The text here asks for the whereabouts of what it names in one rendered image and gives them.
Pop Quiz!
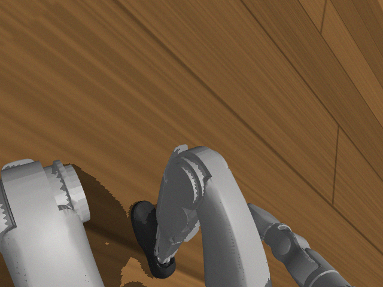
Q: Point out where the right robot foot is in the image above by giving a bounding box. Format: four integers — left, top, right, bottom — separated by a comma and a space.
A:
130, 201, 176, 279

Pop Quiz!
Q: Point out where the right robot hand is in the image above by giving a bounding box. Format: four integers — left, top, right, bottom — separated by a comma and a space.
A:
247, 203, 280, 241

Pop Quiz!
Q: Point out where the right robot arm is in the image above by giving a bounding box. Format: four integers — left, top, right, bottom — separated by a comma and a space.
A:
264, 223, 355, 287

